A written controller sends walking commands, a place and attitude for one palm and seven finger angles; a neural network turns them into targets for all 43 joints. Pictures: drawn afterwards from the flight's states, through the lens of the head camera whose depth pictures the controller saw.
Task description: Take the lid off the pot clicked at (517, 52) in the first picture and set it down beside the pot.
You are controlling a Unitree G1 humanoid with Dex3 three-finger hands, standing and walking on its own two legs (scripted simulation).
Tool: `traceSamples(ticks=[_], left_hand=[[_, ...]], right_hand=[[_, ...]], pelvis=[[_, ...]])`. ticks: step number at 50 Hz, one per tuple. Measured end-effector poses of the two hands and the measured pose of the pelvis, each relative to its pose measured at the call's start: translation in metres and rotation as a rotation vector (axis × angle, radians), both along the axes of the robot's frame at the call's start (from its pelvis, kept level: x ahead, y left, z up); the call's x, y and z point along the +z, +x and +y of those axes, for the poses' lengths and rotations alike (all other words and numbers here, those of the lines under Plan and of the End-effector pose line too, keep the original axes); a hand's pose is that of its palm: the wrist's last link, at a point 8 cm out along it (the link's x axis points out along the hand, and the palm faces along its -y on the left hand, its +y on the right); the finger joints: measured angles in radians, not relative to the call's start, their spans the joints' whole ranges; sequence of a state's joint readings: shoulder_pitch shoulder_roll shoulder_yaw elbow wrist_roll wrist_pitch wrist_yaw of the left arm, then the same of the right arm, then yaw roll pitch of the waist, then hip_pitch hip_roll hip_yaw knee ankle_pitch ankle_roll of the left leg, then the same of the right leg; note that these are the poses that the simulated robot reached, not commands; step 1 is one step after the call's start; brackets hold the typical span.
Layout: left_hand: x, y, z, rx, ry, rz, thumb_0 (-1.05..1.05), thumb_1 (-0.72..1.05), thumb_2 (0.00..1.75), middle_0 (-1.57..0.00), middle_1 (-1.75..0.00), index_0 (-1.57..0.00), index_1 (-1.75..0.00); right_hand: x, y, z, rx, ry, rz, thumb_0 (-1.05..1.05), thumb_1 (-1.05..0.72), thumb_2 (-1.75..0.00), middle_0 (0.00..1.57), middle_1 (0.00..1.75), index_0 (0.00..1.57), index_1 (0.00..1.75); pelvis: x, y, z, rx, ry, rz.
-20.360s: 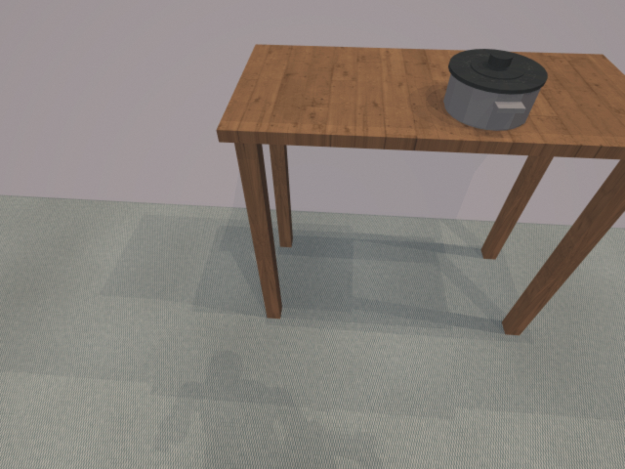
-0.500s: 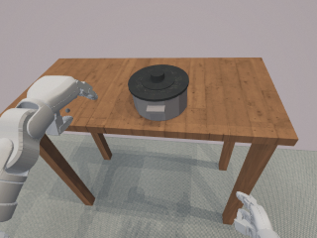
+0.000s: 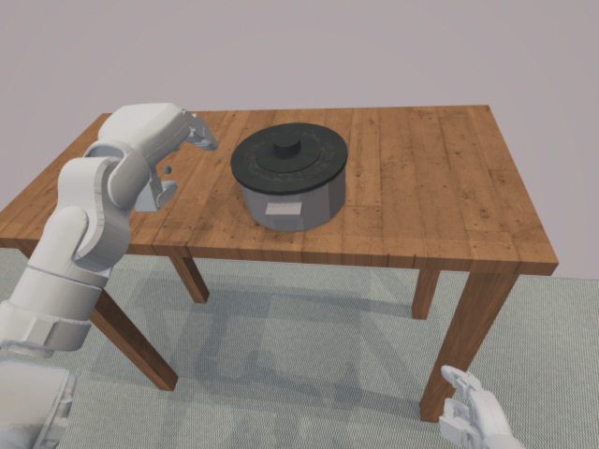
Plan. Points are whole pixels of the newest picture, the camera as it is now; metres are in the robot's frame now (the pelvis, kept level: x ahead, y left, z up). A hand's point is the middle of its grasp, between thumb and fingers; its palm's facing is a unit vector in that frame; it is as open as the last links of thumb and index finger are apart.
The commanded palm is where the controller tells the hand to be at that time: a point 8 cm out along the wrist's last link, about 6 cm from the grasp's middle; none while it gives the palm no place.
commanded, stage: move the open hand above the knob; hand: left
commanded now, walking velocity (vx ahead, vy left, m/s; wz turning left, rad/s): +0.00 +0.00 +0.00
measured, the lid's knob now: (287, 143) +0.52 +0.08 +0.16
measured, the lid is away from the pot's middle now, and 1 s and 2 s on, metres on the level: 0.01 0.01 0.01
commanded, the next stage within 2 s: none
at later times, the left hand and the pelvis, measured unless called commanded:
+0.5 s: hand (220, 142) +0.43 +0.15 +0.22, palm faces -0.11 -0.01 -0.99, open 9.7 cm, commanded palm +0.40 +0.15 +0.29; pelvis +0.03 -0.02 +0.00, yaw +0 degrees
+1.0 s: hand (266, 130) +0.47 +0.10 +0.22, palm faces -0.14 -0.04 -0.99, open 9.7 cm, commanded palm +0.45 +0.11 +0.29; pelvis +0.05 -0.01 +0.00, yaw +0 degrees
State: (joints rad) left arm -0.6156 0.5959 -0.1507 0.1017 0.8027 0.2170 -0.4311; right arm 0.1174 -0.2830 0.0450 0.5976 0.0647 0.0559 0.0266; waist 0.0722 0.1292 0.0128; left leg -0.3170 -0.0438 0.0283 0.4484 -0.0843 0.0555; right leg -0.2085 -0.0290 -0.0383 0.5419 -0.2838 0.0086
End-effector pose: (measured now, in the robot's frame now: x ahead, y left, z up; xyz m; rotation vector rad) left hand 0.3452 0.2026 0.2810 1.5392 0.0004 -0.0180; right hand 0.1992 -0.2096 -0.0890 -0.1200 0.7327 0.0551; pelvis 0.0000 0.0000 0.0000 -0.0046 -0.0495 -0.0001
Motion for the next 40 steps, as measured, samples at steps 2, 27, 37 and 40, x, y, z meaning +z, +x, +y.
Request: traceSamples(ticks=[2, 27, 37, 40], left_hand=[[-0.009, 0.002, -0.013, -0.030, 0.002, 0.026, 0.00, -0.35, 1.70, -0.91, -0.08, -0.91, -0.08], [0.004, 0.078, -0.048, 0.000, -0.001, 0.084, 0.00, -0.35, 1.70, -0.91, -0.09, -0.91, -0.08], [-0.013, 0.092, -0.084, -0.089, 0.017, 0.135, 0.00, -0.35, 1.70, -0.91, -0.08, -0.91, -0.08], [0.000, 0.102, -0.085, -0.081, 0.010, 0.103, 0.00, -0.35, 1.70, -0.91, -0.09, -0.91, -0.08]], right_hand=[[-0.002, 0.000, -0.003, -0.001, -0.002, 0.012, 0.01, -0.90, -0.90, 0.20, 0.30, 0.20, 0.30], [-0.005, 0.028, -0.036, -0.052, -0.028, 0.053, 0.01, -0.91, -0.90, 0.20, 0.30, 0.20, 0.30], [-0.010, 0.036, -0.028, -0.045, -0.003, 0.083, 0.01, -0.91, -0.90, 0.20, 0.30, 0.20, 0.30], [-0.011, 0.036, -0.026, -0.050, -0.001, 0.088, 0.01, -0.91, -0.90, 0.20, 0.30, 0.20, 0.30]], pelvis=[[0.000, 0.003, -0.001, -0.001, 0.003, 0.000], [0.001, 0.036, -0.019, 0.001, 0.019, 0.045], [0.002, 0.046, -0.016, 0.002, 0.023, 0.054], [0.002, 0.048, -0.015, -0.002, 0.024, 0.059]])
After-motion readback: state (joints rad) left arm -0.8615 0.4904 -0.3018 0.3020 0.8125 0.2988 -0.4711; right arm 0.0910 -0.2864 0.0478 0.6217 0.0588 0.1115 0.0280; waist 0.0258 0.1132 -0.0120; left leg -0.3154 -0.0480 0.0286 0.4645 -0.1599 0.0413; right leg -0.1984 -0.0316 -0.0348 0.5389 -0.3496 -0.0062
